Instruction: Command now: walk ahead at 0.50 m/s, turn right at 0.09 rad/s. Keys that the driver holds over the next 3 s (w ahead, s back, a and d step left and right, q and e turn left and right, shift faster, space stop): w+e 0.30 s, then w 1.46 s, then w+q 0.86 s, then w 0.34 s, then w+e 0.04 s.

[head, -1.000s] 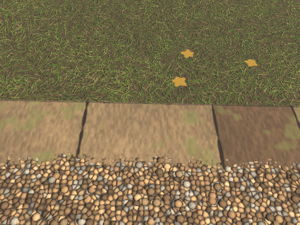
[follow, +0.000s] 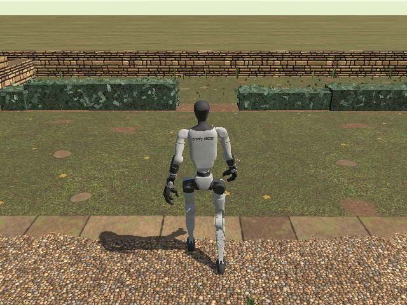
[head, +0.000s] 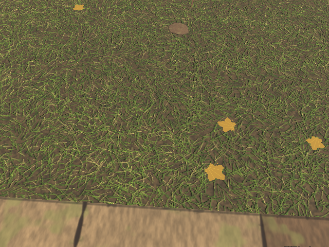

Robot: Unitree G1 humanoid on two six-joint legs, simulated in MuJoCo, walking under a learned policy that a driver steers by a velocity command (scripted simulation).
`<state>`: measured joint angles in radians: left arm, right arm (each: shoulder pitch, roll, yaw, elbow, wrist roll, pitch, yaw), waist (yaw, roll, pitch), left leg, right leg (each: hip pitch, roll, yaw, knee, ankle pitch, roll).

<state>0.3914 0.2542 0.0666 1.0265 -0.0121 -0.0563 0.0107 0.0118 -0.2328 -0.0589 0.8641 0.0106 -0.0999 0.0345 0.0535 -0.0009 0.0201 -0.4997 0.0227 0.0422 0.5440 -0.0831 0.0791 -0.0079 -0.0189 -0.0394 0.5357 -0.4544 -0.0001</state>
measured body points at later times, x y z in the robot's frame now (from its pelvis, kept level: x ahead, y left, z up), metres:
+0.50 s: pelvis +0.27 -0.02 +0.01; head +0.30 -0.02 +0.45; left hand +0.50 +0.17 -0.10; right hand +0.19 -0.27 -0.14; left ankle +0.12 +0.11 -0.72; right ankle +0.41 -0.16 -0.70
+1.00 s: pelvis +0.55 -0.07 +0.02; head +0.57 -0.07 +0.47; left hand +0.59 +0.20 -0.12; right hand +0.68 -0.34 -0.10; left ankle +0.76 +0.03 -0.69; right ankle +0.40 -0.15 -0.72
